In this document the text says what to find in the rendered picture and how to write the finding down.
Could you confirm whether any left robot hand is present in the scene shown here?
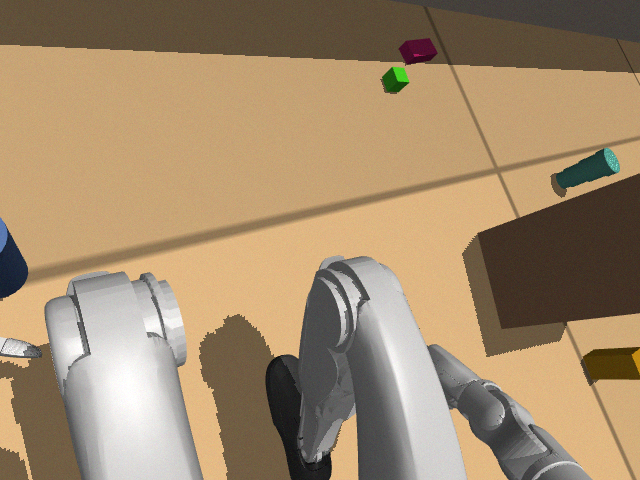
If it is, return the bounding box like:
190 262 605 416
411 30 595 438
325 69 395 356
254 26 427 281
0 337 42 358

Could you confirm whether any right robot hand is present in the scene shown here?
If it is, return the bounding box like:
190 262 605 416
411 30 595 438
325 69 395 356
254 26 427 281
427 344 482 410

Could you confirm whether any right robot foot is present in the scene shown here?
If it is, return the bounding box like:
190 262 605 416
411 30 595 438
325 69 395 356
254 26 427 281
265 355 332 480

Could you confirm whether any right robot arm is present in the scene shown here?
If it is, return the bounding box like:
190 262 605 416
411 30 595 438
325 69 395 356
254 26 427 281
457 379 592 480

